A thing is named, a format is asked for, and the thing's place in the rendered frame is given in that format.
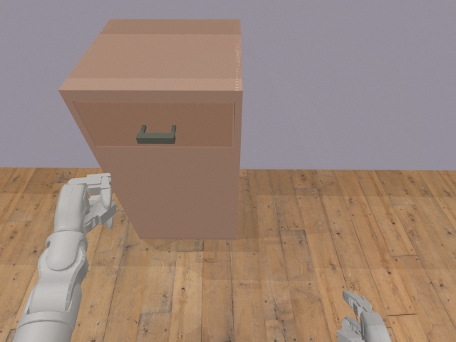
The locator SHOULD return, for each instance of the drawer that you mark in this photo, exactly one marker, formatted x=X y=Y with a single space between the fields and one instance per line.
x=199 y=124

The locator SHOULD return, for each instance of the left robot forearm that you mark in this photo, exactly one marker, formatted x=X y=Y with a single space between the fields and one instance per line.
x=52 y=307

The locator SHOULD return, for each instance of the handle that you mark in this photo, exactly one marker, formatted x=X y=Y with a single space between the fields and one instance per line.
x=156 y=138

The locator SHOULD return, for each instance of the right robot hand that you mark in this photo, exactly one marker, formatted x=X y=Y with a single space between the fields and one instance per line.
x=371 y=328

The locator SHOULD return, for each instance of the cabinet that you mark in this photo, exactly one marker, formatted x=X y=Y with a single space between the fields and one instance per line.
x=167 y=192

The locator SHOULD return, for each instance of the left robot hand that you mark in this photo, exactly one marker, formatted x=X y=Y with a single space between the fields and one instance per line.
x=73 y=204

